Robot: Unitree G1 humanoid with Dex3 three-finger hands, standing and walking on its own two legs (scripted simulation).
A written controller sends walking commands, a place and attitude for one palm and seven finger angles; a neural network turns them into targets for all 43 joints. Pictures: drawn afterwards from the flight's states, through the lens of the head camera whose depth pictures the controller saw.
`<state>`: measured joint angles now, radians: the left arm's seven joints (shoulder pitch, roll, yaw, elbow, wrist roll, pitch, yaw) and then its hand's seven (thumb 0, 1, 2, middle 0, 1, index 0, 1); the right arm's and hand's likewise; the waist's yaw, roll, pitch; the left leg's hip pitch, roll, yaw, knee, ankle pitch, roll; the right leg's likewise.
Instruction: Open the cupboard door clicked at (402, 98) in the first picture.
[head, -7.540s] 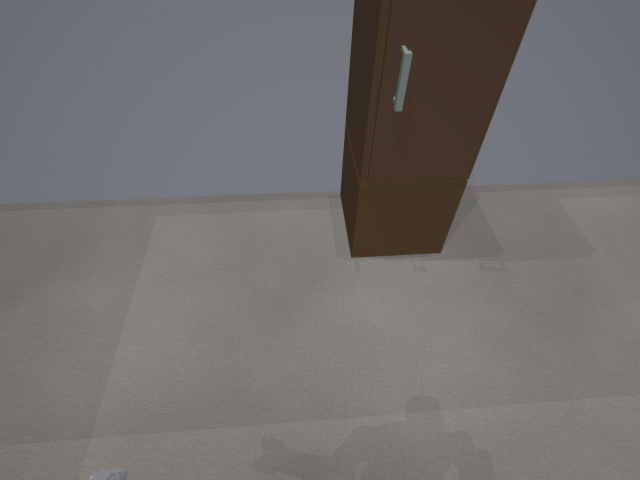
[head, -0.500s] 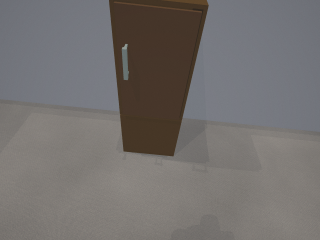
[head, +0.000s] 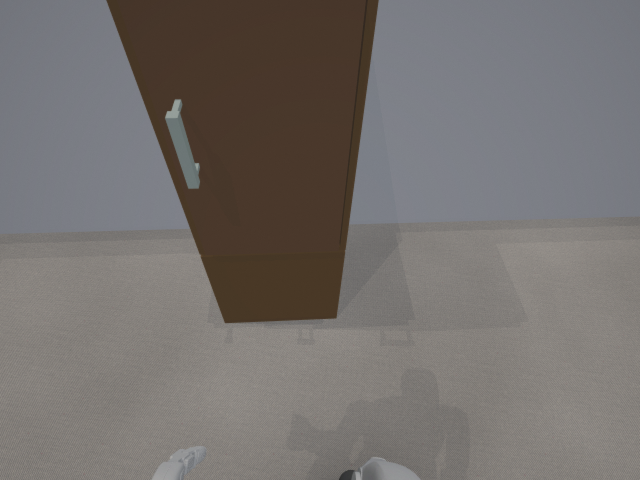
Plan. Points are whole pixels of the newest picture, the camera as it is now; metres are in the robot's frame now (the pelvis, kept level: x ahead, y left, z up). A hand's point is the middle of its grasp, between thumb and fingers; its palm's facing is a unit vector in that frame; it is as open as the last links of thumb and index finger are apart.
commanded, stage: take the last steps up to it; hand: left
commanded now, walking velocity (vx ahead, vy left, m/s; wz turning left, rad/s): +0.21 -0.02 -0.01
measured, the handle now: (186, 145) +0.64 +0.24 +0.03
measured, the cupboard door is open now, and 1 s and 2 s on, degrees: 0 0 0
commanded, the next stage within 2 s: come to a stop and stand still in 0.12 s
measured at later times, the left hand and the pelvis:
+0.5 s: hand out of the picture +0.15 +0.19 -0.17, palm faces +0.06 -0.98 -0.19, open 7.4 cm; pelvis +0.15 +0.02 +0.01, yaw -2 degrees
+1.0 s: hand (215, 476) +0.15 +0.14 -0.13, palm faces +0.02 -0.96 -0.26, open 7.3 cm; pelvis +0.12 -0.04 +0.02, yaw -2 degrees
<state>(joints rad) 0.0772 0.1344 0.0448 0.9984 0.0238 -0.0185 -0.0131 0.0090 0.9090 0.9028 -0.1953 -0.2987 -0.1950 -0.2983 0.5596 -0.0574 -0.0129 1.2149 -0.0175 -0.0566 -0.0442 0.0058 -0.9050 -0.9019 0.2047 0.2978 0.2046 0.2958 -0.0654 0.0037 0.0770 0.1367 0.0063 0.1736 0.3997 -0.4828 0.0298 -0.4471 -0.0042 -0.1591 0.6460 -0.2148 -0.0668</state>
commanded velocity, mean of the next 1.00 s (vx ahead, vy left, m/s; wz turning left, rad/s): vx -0.05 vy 0.02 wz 0.00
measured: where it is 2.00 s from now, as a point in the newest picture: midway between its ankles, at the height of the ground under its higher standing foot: outside the picture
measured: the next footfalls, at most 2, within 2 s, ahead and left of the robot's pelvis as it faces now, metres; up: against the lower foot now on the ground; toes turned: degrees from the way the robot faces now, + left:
right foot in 0.02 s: +0.13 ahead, -0.09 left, +0.00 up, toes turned -7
left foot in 0.38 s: +0.26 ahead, +0.14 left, +0.00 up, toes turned +4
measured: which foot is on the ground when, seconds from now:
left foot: down 0.00-0.02, up 0.04-0.36, down 0.38-0.74, up 0.76-1.00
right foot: up 0.00-0.00, down 0.02-0.40, up 0.42-0.74, down 0.76-1.00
